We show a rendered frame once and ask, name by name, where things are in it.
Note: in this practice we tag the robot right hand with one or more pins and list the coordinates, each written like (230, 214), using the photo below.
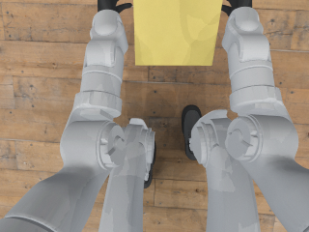
(234, 5)

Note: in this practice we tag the carton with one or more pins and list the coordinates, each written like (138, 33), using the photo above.
(175, 32)

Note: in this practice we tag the robot right shin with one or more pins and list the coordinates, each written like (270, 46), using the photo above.
(215, 114)

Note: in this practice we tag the robot left hand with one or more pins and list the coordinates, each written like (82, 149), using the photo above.
(111, 5)

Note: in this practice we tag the right robot forearm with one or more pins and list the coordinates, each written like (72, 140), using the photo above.
(250, 66)

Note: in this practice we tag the left robot upper arm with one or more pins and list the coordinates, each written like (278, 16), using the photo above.
(64, 201)

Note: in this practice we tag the right robot upper arm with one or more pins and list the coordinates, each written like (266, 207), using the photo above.
(265, 145)

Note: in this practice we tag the robot left thigh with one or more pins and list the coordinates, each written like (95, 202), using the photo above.
(122, 209)

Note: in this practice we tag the left robot forearm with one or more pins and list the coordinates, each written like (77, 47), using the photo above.
(102, 73)

